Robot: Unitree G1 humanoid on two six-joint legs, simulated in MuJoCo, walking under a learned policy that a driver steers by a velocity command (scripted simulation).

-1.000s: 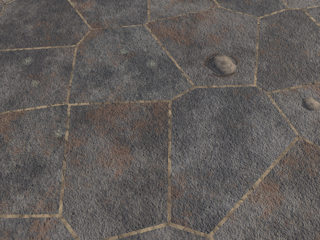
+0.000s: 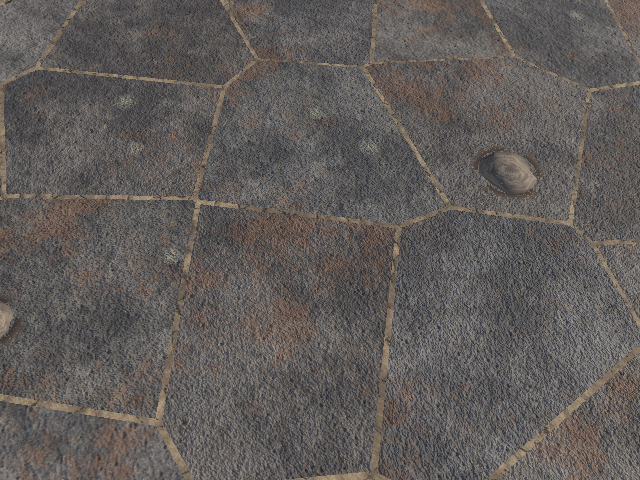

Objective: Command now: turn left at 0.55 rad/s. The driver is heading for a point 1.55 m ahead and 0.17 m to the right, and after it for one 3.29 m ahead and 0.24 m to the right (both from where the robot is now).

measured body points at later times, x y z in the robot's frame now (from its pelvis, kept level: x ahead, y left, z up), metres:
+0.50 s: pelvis +0.06 -0.02 +0.01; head +0.07 -0.04 +0.46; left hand +0.06 +0.26 -0.11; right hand +0.26 -0.26 -0.08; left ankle +0.08 +0.12 -0.69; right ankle +0.02 -0.14 -0.74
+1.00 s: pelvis +0.19 +0.02 +0.00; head +0.24 +0.01 +0.45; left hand +0.42 +0.25 -0.09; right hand +0.26 -0.29 -0.10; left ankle +0.20 +0.14 -0.74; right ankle +0.23 -0.12 -0.70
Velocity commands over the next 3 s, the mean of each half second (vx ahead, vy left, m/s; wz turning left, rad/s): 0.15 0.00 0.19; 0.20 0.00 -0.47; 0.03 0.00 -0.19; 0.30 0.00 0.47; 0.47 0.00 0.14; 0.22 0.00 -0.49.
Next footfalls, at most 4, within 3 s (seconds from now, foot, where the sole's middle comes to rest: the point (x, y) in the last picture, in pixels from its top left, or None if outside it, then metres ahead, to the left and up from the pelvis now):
0.32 right None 0.06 -0.14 -0.78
0.68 left None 0.24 0.13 -0.78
1.10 right None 0.27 -0.13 -0.78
1.48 left None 0.32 0.10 -0.78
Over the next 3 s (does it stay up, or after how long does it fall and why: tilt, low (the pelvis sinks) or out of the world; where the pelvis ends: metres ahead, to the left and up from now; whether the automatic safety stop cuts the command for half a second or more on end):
stays up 0.81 -0.02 -0.01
